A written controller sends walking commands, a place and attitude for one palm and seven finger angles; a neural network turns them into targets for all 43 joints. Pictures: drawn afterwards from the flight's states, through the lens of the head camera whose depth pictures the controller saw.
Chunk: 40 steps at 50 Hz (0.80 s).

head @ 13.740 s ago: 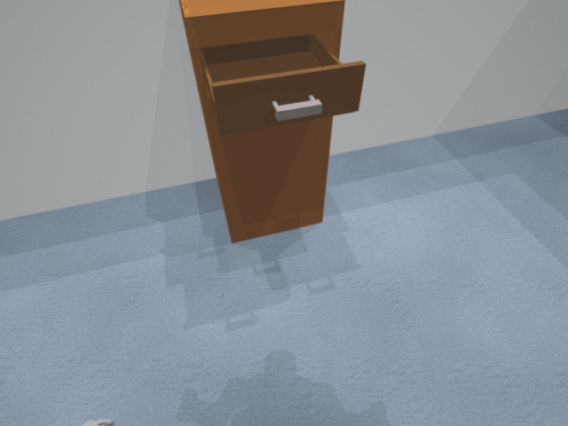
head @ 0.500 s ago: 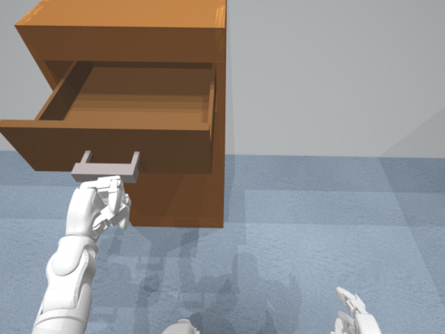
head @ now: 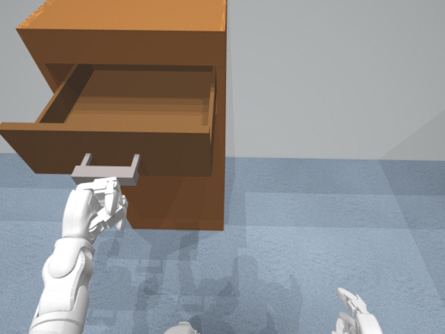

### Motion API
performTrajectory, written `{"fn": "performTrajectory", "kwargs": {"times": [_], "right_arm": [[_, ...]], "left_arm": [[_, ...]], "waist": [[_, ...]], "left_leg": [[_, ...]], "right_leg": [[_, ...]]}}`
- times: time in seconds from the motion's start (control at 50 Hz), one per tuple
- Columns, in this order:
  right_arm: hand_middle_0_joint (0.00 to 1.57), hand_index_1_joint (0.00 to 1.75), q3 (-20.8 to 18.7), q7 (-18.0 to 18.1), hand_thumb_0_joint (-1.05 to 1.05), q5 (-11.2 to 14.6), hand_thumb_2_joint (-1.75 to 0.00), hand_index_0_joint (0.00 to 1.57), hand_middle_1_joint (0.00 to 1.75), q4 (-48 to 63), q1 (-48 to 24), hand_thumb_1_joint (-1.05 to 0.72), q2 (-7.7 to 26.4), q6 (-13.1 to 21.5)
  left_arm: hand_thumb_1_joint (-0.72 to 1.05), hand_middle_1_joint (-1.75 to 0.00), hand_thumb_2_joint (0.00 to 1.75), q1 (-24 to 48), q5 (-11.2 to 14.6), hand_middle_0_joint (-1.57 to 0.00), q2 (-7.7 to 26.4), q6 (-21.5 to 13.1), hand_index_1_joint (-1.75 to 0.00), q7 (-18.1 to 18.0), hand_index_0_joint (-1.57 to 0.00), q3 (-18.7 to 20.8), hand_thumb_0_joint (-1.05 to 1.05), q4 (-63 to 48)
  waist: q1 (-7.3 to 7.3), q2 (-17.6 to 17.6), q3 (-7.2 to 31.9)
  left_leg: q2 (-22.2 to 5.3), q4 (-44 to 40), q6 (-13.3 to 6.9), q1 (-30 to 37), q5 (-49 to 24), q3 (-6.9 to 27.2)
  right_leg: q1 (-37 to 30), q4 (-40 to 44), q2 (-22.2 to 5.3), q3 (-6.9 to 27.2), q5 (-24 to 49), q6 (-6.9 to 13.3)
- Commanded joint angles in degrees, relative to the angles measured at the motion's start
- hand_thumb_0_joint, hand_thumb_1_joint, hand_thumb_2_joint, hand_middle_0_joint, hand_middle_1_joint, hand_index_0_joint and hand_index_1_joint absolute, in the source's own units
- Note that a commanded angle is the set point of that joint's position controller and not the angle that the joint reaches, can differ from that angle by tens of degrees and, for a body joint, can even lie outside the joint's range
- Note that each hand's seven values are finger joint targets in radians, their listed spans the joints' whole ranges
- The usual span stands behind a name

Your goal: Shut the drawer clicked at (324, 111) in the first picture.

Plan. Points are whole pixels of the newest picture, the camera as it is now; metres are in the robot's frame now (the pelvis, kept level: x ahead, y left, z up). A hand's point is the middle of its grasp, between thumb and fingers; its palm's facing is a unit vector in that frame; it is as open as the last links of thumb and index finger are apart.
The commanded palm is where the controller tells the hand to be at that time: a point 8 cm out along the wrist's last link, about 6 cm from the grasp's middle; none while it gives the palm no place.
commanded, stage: push the drawer shut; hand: left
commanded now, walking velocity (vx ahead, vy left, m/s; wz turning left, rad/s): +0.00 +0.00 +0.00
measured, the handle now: (109, 166) +0.40 +0.24 +0.06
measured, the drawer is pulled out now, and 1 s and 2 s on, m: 0.22 0.12 0.01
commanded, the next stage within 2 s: none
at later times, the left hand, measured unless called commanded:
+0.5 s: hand (125, 190) +0.35 +0.20 +0.06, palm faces +0.03 -1.00 -0.04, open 2.9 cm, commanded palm +0.35 +0.24 +0.07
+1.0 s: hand (133, 161) +0.42 +0.20 +0.06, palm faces +0.02 -1.00 -0.03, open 3.1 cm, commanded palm +0.42 +0.24 +0.07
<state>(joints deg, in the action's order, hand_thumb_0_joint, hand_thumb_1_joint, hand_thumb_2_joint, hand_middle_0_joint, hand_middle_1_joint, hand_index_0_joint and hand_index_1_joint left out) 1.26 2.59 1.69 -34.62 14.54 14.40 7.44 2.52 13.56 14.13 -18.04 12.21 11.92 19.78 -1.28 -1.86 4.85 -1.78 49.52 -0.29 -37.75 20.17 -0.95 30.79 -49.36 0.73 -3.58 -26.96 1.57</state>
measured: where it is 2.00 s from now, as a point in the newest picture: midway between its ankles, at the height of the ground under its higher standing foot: outside the picture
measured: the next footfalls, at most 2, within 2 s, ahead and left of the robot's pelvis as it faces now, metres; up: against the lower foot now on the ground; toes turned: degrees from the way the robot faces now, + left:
none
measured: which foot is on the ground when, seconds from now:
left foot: down 0.00-1.00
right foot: down 0.00-1.00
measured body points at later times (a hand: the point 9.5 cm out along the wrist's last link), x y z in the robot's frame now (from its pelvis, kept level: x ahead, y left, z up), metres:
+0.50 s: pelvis -0.02 +0.00 -0.01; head +0.04 +0.00 +0.44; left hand +0.35 +0.25 +0.07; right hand +0.11 -0.25 -0.12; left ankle +0.05 +0.12 -0.70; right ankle -0.02 -0.10 -0.70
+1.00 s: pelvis -0.02 +0.01 -0.02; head +0.05 +0.02 +0.42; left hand +0.41 +0.25 +0.07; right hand +0.04 -0.26 -0.13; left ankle +0.05 +0.12 -0.70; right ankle -0.02 -0.10 -0.70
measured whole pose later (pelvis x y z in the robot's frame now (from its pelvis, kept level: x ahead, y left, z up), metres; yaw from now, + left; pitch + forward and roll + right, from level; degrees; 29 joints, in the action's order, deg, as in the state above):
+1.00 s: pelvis -0.02 +0.01 -0.02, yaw +0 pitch +13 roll -3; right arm 1.7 2.1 1.2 -39.1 19.6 15.0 4.3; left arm 39.1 9.1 21.7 -21.8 12.8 15.9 57.1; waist -4.5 -1.7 4.9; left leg -2.3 55.7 -0.6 -49.5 19.8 0.5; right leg 41.8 -54.8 1.3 -4.9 -26.6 1.6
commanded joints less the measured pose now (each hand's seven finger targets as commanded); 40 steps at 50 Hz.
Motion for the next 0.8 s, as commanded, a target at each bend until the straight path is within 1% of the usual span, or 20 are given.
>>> {"fn": "performTrajectory", "kwargs": {"times": [0.0,0.04,0.06,0.1,0.12,0.14,0.22,0.26,0.32,0.34,0.38,0.4,0.44,0.48,0.52,0.54,0.58,0.62,0.64,0.78], "right_arm": [[0.2,0.3,-2.55,1.11,0.0,0.46,-0.9,0.2,0.3,6.76,-1.91,-0.9,7.66,2.25],[0.2,0.3,-2.55,1.19,0.0,0.36,-0.9,0.2,0.3,6.73,-1.41,-0.9,7.91,2.04],[0.2,0.3,-2.67,1.19,0.0,0.41,-0.9,0.2,0.3,6.82,-1.49,-0.9,7.64,2.09],[0.2,0.3,-2.67,0.99,0.0,0.44,-0.9,0.2,0.3,6.89,-0.87,-0.9,7.56,1.99],[0.2,0.3,-2.62,1.01,0.0,0.47,-0.9,0.2,0.3,6.83,-0.91,-0.9,7.54,2.02],[0.2,0.3,-2.64,1.09,0.0,0.48,-0.9,0.2,0.3,6.22,-0.4,-0.9,7.9,1.92],[0.2,0.3,-2.53,1.31,0.0,0.52,-0.9,0.2,0.3,5.18,-0.26,-0.9,7.95,1.78],[0.2,0.3,-2.48,1.65,0.0,0.57,-0.9,0.2,0.3,4.58,0.0,-0.9,8.33,1.52],[0.2,0.3,-2.39,1.82,0.0,0.64,-0.9,0.2,0.3,3.89,0.41,-0.9,8.17,1.55],[0.2,0.3,-2.33,1.91,0.0,0.62,-0.9,0.2,0.3,3.61,0.86,-0.9,8.45,1.41],[0.2,0.3,-2.23,1.82,0.0,0.62,-0.9,0.2,0.3,3.22,1.06,-0.9,8.31,1.48],[0.2,0.3,-2.36,1.77,0.0,0.6,-0.9,0.2,0.3,3.17,1.31,-0.9,8.35,1.48],[0.2,0.3,-2.22,1.73,0.0,0.44,-0.9,0.2,0.3,2.94,1.91,-0.9,8.83,1.27],[0.2,0.3,-2.05,1.67,0.0,0.64,-0.9,0.2,0.3,2.67,1.77,-0.9,8.46,1.08],[0.2,0.3,-1.91,1.7,0.0,0.62,-0.9,0.2,0.3,2.49,2.25,-0.9,8.72,0.69],[0.2,0.3,-1.82,1.69,0.0,0.59,-0.9,0.2,0.3,2.55,2.41,-0.9,8.76,0.64],[0.2,0.3,-1.9,1.51,0.0,0.6,-0.9,0.2,0.3,2.53,2.93,-0.9,8.58,0.53],[0.2,0.3,-2.1,1.31,0.0,0.5,-0.9,0.2,0.3,2.5,3.63,-0.9,8.64,0.43],[0.2,0.3,-2.1,1.23,0.0,0.37,-0.9,0.2,0.3,2.42,4.19,-0.9,8.83,0.27],[0.2,0.3,-2.59,0.7,0.0,0.21,-0.9,0.2,0.3,1.61,6.39,-0.9,9.26,-0.64]], "left_arm": [[0.9,-1.6,0.9,20.69,0.75,-1.4,10.61,-3.58,-1.6,0.43,-1.4,3.65,0.0,-8.74],[0.9,-1.6,0.9,22.13,0.42,-1.4,11.6,-3.63,-1.6,0.54,-1.4,4.12,0.0,-7.66],[0.9,-1.6,0.9,23.09,0.43,-1.4,11.08,-3.84,-1.6,0.73,-1.4,3.69,0.0,-8.28],[0.9,-1.6,0.9,22.39,0.42,-1.4,9.99,-3.69,-1.6,1.01,-1.4,2.86,0.0,-6.9],[0.9,-1.6,0.9,24.84,0.68,-1.4,9.37,-3.67,-1.6,1.07,-1.4,2.06,0.0,-7.38],[0.9,-1.6,0.9,26.26,0.61,-1.4,10.71,-3.68,-1.6,0.96,-1.4,2.9,0.0,-5.55],[0.9,-1.6,0.9,33.75,-0.04,-1.4,10.36,-4.31,-1.6,0.54,-1.4,1.54,0.0,-3.32],[0.9,-1.6,0.9,37.08,-0.38,-1.4,12.23,-4.48,-1.6,0.45,-1.4,2.44,0.0,-1.11],[0.9,-1.6,0.9,41.99,-0.69,-1.4,11.4,-4.98,-1.6,0.81,-1.4,0.86,0.0,0.13],[0.9,-1.6,0.9,42.84,-0.95,-1.4,12.5,-5.02,-1.6,0.63,-1.4,1.29,0.0,1.36],[0.9,-1.6,0.9,45.89,-0.99,-1.4,11.22,-5.25,-1.6,0.57,-1.4,-0.03,0.0,2.87],[0.9,-1.6,0.9,46.16,-0.78,-1.4,11.03,-5.38,-1.6,0.47,-1.4,0.02,0.0,3.39],[0.9,-1.6,0.9,47.17,-1.05,-1.4,14.26,-5.69,-1.6,0.45,-1.4,2.27,0.0,5.67],[0.9,-1.6,0.9,50.39,-0.87,-1.4,13.46,-5.8,-1.6,0.78,-1.4,1.39,0.0,7.69],[0.9,-1.6,0.9,51.75,-0.85,-1.4,15.82,-5.68,-1.6,0.81,-1.4,3.46,0.0,11.27],[0.9,-1.6,0.9,53.46,-1.03,-1.4,16.49,-6.06,-1.6,0.97,-1.4,3.41,0.0,11.46],[0.9,-1.6,0.9,54.9,-1.03,-1.4,15.86,-6.24,-1.6,1.26,-1.4,3.24,0.0,12.62],[0.9,-1.6,0.9,55.66,-1.09,-1.4,15.79,-6.31,-1.6,1.27,-1.4,3.45,0.0,13.8],[0.9,-1.6,0.9,55.53,-1.16,-1.4,15.92,-6.12,-1.6,1.28,-1.4,3.66,0.0,15.95],[0.9,-1.6,0.9,62.13,-2.28,-1.4,17.43,-6.97,-1.6,0.81,-1.4,4.72,0.0,19.42]], "waist": [[-1.81,-0.24,11.17],[-1.55,0.03,12.58],[-1.47,-1.53,14.44],[-1.21,-1.61,15.35],[-2.05,-0.48,15.09],[-2.42,0.71,14.09],[-3.39,-1.16,13.43],[-3.99,0.94,13.22],[-4.3,-1.8,15.25],[-4.47,-2.02,15.01],[-4.78,-1.92,15.31],[-4.78,-1.06,15.89],[-4.41,-0.48,16.13],[-4.95,-1.56,15.29],[-4.69,0.33,14.45],[-4.92,-0.84,15.07],[-4.82,-2.56,16.18],[-4.71,-2.61,17.43],[-5.05,-0.84,16.75],[-5.58,-2.76,19.04]], "left_leg": [[1.51,-5.4,-1.33,11.8,-6.53,1.72],[1.52,-5.26,-1.54,12.01,-6.91,1.96],[1.55,-5.07,-1.51,13.24,-8.04,1.68],[1.5,-5.01,-1.3,13.95,-9.93,1.88],[1.4,-4.82,-1.42,13.88,-9.58,1.94],[1.39,-4.42,-1.55,12.89,-8.95,2.18],[1.43,-4.72,-1.44,12.86,-4.69,2.66],[1.41,-4.54,-1.72,11.77,-3.11,2.8],[1.4,-4.43,-1.57,13.35,-2.93,3.19],[1.33,-4.24,-1.66,13.29,-2.67,3.5],[1.27,-4.5,-1.48,13.75,-1.54,4.08],[1.36,-4.31,-1.62,13.7,-1.63,3.81],[1.32,-4.16,-1.64,12.26,-1.07,4.14],[1.37,-4.02,-1.59,11.55,-0.36,3.77],[1.41,-3.85,-1.64,9.18,1.14,3.71],[1.42,-3.62,-1.75,9.02,1.09,3.73],[1.37,-3.48,-1.58,10.29,0.38,3.77],[1.29,-3.12,-1.51,10.54,-0.61,3.77],[1.22,-2.95,-1.72,9.54,-0.16,3.97],[0.84,-2.26,-1.52,10.42,-0.7,4.46]], "right_leg": [[2.01,8.63,0.52,2.66,14.33,-1.09],[1.57,8.33,0.63,2.66,14.22,-0.97],[1.09,8.25,0.43,2.89,15.58,-0.94],[0.63,7.71,0.55,2.47,17.68,-0.76],[1.29,7.87,0.55,2.42,17.63,-1.04],[1.77,7.84,0.75,2.58,16.92,-1.03],[4.86,8.43,0.57,2.62,11.62,-1.0],[5.22,8.85,0.57,3.09,9.7,-1.15],[6.09,8.43,0.53,2.93,9.13,-0.86],[6.68,8.37,0.71,2.86,8.57,-0.73],[7.82,8.24,0.74,2.58,7.4,-0.69],[7.4,8.65,0.71,2.85,7.55,-0.84],[7.15,8.24,0.92,2.9,6.57,-0.67],[7.7,8.51,0.79,3.35,6.18,-0.79],[7.25,8.75,0.8,3.84,4.44,-0.85],[7.53,8.35,0.9,3.95,4.14,-0.82],[8.1,8.04,0.9,3.72,5.04,-0.63],[8.17,7.63,0.99,3.58,6.07,-0.6],[8.75,7.34,1.26,3.24,5.6,-0.67],[11.34,5.97,1.44,2.75,5.96,-0.5]]}}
